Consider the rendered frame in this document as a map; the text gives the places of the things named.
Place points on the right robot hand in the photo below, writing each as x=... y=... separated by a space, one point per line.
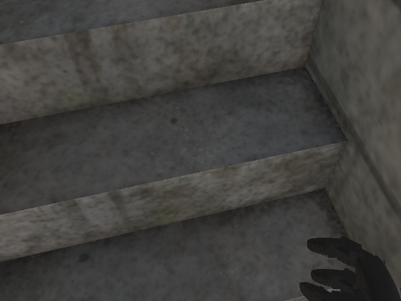
x=370 y=282

